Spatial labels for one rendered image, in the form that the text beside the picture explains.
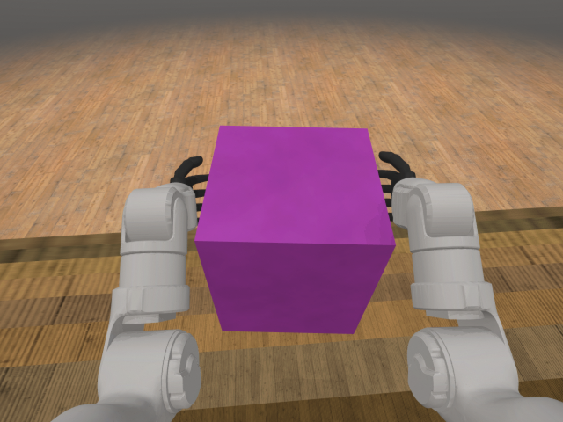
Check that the robot left forearm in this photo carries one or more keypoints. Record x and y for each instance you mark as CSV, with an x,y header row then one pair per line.
x,y
152,286

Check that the robot right hand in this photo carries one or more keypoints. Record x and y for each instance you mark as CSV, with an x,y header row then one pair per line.
x,y
403,169

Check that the robot left upper arm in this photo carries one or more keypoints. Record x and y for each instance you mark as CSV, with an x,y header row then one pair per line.
x,y
146,376

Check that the robot right upper arm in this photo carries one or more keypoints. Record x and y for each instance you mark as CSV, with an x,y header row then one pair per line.
x,y
466,374

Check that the robot right forearm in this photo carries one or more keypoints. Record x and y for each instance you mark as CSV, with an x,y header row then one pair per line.
x,y
444,242

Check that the robot left hand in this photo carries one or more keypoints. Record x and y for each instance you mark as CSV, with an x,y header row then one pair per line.
x,y
183,170

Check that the carton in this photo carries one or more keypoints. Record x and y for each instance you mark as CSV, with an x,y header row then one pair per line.
x,y
294,232

